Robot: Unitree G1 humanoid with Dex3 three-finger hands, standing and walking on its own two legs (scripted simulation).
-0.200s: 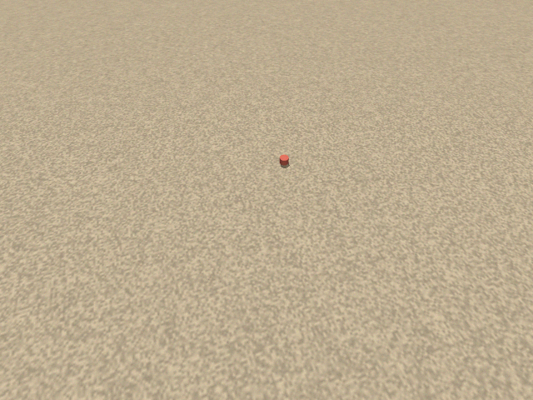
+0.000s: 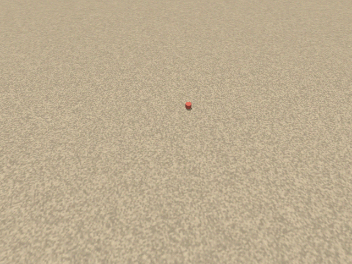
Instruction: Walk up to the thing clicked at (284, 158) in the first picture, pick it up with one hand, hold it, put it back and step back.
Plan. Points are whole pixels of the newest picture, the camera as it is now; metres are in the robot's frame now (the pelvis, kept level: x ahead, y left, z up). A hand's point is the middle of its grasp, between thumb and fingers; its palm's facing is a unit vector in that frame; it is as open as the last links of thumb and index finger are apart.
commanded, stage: stand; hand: left
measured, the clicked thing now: (188, 105) +1.43 -0.11 -0.76
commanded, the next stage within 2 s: walk up in 0.92 s
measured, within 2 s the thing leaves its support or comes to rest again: neither
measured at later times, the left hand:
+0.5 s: hand out of the picture +0.08 +0.25 -0.16, palm faces -0.03 -0.94 -0.34, open 7.4 cm
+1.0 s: hand out of the picture +0.08 +0.25 -0.15, palm faces -0.06 -0.94 -0.34, open 7.4 cm
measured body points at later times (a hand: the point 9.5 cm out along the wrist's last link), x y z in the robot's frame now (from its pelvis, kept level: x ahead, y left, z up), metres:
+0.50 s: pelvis +0.00 +0.00 +0.00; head +0.01 +0.00 +0.45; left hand +0.08 +0.30 -0.13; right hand +0.08 -0.30 -0.13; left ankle +0.00 +0.12 -0.75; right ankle +0.00 -0.12 -0.75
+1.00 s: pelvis +0.01 -0.01 +0.00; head +0.01 -0.01 +0.45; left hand +0.09 +0.30 -0.13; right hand +0.08 -0.31 -0.13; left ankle +0.00 +0.12 -0.74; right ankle -0.01 -0.12 -0.74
